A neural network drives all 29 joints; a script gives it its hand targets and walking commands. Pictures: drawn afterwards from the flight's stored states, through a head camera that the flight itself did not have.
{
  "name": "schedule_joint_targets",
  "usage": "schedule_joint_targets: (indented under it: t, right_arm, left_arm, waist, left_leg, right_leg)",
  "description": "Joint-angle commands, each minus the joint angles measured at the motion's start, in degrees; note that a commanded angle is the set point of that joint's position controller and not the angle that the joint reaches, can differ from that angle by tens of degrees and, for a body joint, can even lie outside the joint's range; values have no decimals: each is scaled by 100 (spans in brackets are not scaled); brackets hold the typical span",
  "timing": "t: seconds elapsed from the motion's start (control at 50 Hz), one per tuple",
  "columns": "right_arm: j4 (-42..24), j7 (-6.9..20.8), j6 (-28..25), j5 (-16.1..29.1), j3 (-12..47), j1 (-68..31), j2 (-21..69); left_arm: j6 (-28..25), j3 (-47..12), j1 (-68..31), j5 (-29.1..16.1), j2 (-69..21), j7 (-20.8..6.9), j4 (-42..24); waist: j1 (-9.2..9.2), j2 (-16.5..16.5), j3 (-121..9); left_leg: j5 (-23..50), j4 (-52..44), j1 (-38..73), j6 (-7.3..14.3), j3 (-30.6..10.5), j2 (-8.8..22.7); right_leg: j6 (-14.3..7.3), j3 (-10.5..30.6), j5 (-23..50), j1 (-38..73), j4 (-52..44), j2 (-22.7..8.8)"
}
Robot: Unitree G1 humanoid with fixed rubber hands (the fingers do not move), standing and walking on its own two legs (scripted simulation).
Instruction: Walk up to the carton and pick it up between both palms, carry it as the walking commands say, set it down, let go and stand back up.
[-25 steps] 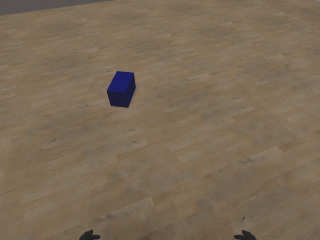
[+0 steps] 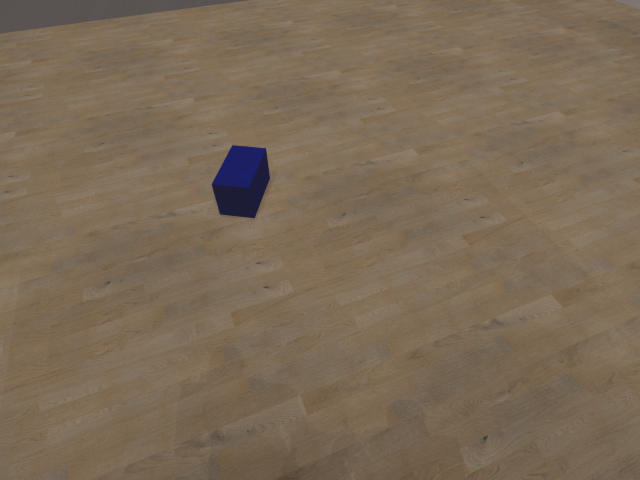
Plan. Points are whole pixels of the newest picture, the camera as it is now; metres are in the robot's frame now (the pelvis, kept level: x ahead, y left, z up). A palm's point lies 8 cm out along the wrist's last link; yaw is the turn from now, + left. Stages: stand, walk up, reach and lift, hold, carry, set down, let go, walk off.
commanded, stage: stand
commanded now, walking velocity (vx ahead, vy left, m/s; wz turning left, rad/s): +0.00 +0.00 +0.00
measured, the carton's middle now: (243, 181) +1.44 +0.38 -0.67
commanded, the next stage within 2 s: walk up in 1.46 s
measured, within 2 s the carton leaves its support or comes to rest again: neither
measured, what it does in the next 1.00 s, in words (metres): stands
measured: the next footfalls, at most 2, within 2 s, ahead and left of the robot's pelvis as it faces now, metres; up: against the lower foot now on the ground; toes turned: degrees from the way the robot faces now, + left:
left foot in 1.94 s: +0.13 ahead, +0.19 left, +0.00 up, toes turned +14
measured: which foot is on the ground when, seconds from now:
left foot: down 0.00-1.00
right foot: down 0.00-1.00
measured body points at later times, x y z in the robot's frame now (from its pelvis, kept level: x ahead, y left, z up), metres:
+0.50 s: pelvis +0.01 +0.00 +0.01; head +0.01 +0.00 +0.46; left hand +0.02 +0.22 -0.15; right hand +0.02 -0.22 -0.15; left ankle +0.00 +0.13 -0.73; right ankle +0.00 -0.12 -0.73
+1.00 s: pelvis +0.00 +0.00 +0.01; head +0.01 +0.00 +0.46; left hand -0.01 +0.21 -0.15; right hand -0.01 -0.20 -0.15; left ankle +0.00 +0.13 -0.73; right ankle +0.00 -0.12 -0.73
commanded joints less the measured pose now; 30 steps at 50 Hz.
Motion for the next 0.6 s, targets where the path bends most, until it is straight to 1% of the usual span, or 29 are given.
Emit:
schedule_joint_targets:
  t: [0.0, 0.3, 0.58]
  right_arm:
    - [-61, -50, -105, 6, -152, 125, -603]
    - [880, -117, -91, 28, -118, 267, -444]
    - [1456, -139, -78, 40, -23, 370, -291]
  left_arm:
    - [-108, 179, 113, -12, 576, 50, -124]
    - [-99, 157, 338, -34, 421, 115, 841]
    - [-83, 50, 486, -39, 257, 146, 1437]
  waist:
    - [3, -7, -101]
    - [14, -3, 127]
    - [16, -26, 335]
  left_leg:
    - [1076, -752, 79, 336, -367, 289]
    - [1314, -1091, 374, 304, -353, 348]
    - [1222, -1256, 451, 278, -319, 355]
  right_leg:
    - [-236, 479, 1114, 105, -834, -339]
    - [-193, 486, 1357, 393, -1135, -383]
    - [-167, 483, 1272, 441, -1284, -398]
